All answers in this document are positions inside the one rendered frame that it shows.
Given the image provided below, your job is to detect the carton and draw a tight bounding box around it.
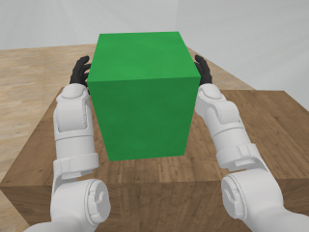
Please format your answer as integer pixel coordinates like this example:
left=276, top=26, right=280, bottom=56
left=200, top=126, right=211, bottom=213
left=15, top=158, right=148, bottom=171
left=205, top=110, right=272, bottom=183
left=86, top=31, right=201, bottom=161

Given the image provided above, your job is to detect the robot right hand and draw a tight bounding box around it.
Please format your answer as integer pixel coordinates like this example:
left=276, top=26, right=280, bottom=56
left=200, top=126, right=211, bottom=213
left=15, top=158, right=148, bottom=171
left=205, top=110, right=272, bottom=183
left=194, top=54, right=212, bottom=87

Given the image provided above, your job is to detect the right robot forearm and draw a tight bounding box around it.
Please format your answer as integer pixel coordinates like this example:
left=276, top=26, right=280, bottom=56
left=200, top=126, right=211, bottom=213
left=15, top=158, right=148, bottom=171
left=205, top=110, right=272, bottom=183
left=194, top=83, right=284, bottom=205

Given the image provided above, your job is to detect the pedestal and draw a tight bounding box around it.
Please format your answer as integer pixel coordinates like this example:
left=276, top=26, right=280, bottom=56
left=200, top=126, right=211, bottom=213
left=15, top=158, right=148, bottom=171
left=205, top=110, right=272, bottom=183
left=0, top=87, right=309, bottom=232

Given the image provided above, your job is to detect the robot left hand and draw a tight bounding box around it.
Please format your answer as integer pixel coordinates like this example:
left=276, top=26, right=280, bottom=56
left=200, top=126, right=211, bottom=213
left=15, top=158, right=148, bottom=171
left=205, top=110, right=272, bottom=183
left=70, top=55, right=92, bottom=95

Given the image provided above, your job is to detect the left robot upper arm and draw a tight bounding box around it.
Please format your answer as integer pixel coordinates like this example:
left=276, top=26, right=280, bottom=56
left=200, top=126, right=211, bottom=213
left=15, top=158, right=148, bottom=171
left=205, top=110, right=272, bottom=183
left=23, top=178, right=111, bottom=232

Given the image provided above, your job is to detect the right robot upper arm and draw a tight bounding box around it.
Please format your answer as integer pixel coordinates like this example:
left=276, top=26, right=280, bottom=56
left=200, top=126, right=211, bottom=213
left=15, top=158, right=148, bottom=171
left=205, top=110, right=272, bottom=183
left=221, top=167, right=309, bottom=232

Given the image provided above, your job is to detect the left robot forearm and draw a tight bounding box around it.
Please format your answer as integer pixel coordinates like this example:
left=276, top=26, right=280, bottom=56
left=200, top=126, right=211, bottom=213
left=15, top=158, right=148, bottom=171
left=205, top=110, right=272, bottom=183
left=50, top=83, right=99, bottom=218

